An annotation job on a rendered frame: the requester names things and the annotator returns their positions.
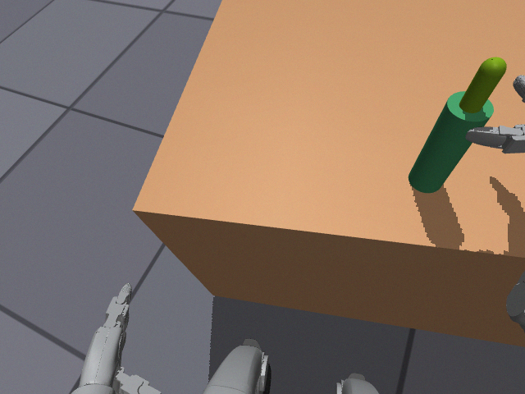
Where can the left robot hand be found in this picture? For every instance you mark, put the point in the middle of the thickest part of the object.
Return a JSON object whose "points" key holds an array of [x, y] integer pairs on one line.
{"points": [[102, 364]]}

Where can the right robot hand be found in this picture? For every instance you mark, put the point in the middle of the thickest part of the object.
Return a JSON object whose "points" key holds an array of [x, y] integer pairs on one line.
{"points": [[511, 140]]}

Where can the bottle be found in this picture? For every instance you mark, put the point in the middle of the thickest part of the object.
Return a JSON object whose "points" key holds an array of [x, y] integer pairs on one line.
{"points": [[446, 144]]}

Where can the right robot arm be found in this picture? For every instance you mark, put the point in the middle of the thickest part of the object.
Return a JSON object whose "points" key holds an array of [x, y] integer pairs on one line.
{"points": [[515, 303]]}

